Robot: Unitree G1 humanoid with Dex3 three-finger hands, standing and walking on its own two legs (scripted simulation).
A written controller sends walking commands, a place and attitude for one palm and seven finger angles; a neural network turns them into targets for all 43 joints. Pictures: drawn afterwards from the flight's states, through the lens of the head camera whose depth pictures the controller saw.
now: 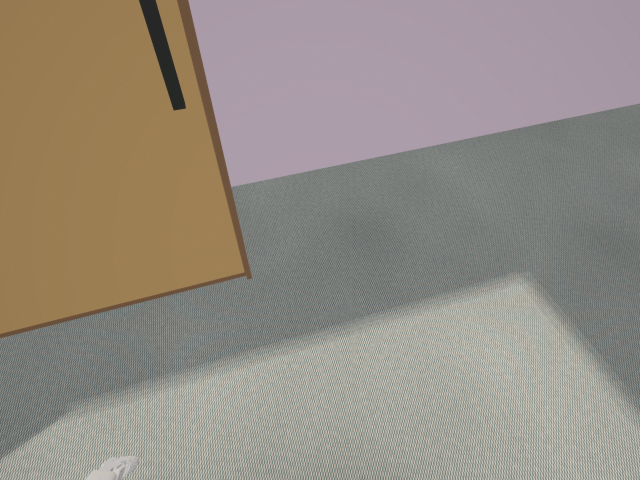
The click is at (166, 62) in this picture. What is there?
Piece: wardrobe's sliding door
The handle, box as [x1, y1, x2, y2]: [139, 0, 185, 109]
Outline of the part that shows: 139,0 173,109 185,108 155,0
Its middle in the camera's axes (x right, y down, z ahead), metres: -0.33 -0.40 +0.81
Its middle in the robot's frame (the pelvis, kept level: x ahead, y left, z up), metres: +0.87 +0.39 +0.13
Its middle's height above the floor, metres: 0.90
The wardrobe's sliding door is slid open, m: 0.00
